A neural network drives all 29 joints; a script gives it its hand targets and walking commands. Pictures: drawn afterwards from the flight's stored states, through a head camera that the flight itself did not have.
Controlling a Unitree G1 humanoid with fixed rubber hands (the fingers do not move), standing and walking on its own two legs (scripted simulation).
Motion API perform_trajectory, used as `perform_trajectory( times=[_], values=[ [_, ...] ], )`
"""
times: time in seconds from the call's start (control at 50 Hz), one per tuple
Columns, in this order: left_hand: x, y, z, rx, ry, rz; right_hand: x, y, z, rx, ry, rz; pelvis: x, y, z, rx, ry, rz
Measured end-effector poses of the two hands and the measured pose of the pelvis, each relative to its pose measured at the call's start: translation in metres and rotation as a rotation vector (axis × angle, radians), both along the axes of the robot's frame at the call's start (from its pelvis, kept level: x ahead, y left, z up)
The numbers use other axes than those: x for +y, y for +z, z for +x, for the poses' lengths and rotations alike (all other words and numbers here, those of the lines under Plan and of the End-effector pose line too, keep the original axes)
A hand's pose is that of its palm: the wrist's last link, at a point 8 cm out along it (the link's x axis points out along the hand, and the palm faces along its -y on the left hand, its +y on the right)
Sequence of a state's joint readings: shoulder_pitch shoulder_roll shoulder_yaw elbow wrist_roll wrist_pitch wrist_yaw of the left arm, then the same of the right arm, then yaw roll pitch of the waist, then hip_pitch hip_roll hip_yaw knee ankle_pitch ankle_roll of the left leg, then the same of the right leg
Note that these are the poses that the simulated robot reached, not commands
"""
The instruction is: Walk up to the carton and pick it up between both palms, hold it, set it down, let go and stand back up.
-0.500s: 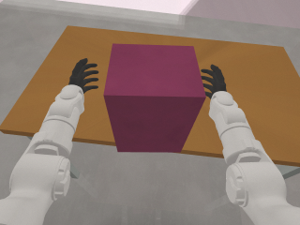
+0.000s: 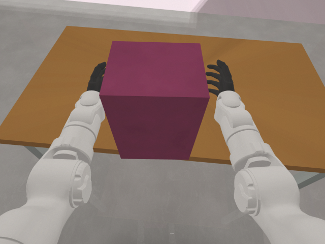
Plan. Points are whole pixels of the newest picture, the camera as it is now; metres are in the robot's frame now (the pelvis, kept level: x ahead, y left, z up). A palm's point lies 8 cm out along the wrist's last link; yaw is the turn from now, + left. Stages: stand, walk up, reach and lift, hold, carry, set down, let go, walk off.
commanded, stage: reach and lift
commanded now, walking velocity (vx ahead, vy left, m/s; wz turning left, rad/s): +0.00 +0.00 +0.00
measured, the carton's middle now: (155, 108) +0.44 +0.04 +0.05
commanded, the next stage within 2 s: none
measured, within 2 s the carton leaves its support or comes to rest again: leaves its support in 1.26 s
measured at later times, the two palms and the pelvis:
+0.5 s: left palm (96, 92) +0.45 +0.19 +0.09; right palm (215, 96) +0.45 -0.10 +0.10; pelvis +0.01 +0.02 +0.00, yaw +1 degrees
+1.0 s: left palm (95, 93) +0.44 +0.19 +0.09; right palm (214, 96) +0.45 -0.10 +0.10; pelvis +0.04 +0.01 +0.00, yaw +1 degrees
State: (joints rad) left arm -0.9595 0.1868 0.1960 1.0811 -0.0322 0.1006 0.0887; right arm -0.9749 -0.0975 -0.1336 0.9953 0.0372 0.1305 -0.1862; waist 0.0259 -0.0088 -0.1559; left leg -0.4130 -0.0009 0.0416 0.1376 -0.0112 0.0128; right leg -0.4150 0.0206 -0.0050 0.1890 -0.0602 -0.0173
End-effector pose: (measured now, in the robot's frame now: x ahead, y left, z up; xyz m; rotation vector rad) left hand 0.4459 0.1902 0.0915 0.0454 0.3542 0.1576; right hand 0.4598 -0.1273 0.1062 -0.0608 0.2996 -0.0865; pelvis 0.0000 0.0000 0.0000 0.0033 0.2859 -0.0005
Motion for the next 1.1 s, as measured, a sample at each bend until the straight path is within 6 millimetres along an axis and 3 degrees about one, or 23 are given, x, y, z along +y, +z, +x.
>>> perform_trajectory(
  times=[0.18, 0.38, 0.64, 1.1],
  values=[
    [0.000, 0.001, 0.008, -0.032, -0.004, -0.011, 0.023, -0.010, 0.002, 0.021, 0.007, 0.014, 0.001, 0.001, 0.007, 0.007, 0.013, 0.000],
    [-0.001, 0.001, 0.007, -0.056, -0.001, 0.002, 0.021, -0.008, -0.001, -0.013, -0.024, 0.020, 0.013, 0.002, 0.011, -0.005, 0.014, -0.005],
    [0.000, 0.005, -0.009, -0.111, -0.008, 0.020, 0.023, -0.004, -0.016, -0.066, 0.005, 0.032, 0.018, 0.003, 0.019, -0.043, 0.018, -0.006],
    [-0.001, 0.002, -0.005, -0.071, -0.002, 0.023, 0.022, -0.008, -0.009, -0.030, 0.015, 0.028, 0.011, 0.004, 0.038, -0.066, 0.020, -0.003]
  ],
)
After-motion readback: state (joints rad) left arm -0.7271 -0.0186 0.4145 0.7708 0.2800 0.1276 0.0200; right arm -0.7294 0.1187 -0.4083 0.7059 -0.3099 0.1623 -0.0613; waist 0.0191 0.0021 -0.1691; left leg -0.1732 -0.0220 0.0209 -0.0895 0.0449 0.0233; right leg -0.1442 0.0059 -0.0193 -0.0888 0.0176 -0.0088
